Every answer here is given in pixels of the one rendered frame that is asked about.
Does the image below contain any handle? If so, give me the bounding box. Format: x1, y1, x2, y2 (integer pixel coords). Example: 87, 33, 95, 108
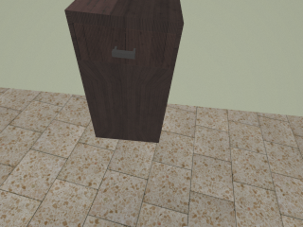
112, 46, 136, 60

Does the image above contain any cabinet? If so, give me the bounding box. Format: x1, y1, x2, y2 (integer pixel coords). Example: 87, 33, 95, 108
64, 0, 184, 143

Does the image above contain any drawer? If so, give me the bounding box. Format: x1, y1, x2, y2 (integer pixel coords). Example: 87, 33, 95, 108
73, 23, 176, 69

